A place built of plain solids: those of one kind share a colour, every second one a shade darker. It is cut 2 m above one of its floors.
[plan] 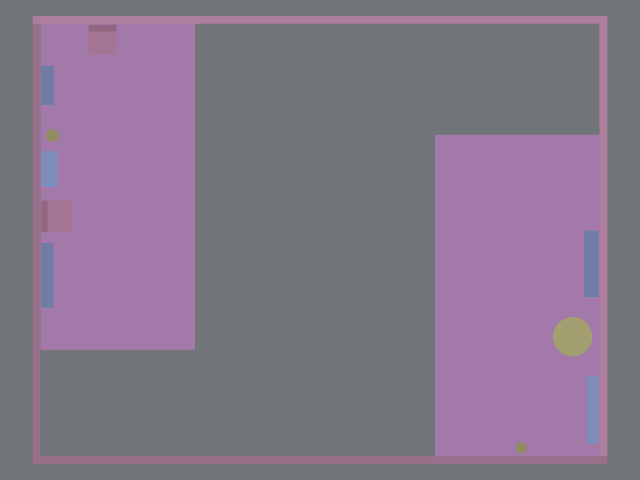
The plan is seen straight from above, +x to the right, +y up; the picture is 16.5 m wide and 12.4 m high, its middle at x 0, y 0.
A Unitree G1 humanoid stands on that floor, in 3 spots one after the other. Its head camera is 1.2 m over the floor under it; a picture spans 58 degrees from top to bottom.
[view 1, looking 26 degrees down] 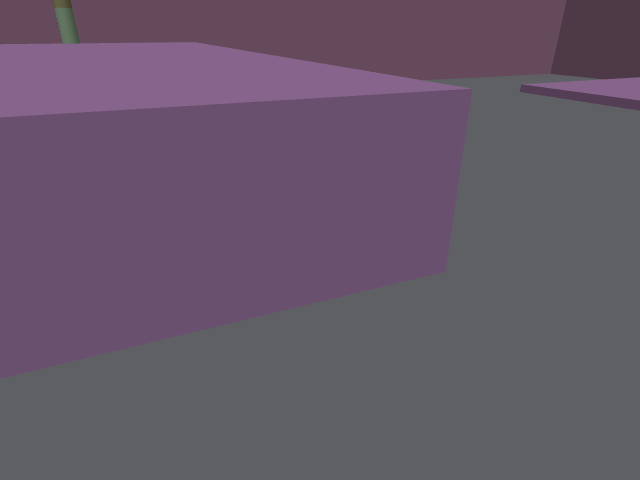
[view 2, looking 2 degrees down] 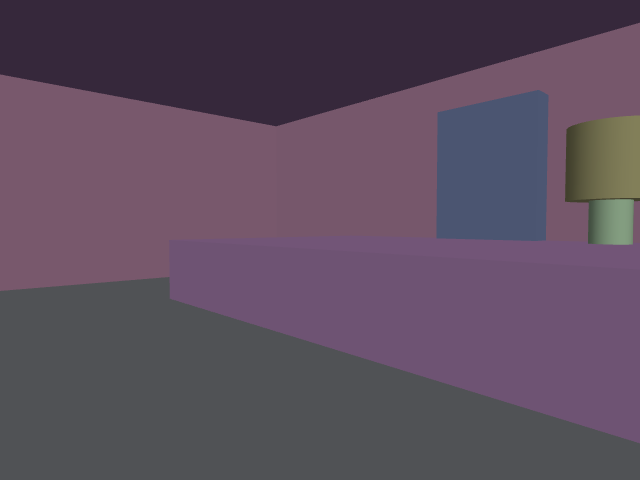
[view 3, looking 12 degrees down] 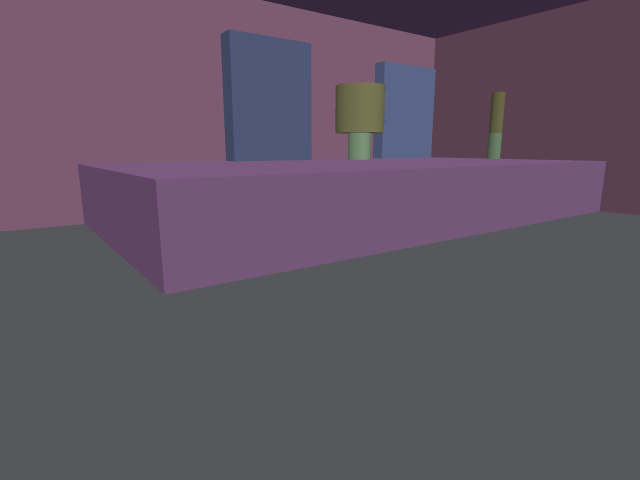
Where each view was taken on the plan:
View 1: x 4.41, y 4.35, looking -113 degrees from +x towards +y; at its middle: floor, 1.97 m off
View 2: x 0.10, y -4.12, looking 48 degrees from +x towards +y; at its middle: floor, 6.98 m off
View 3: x -0.58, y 3.69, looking -36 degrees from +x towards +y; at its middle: floor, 4.49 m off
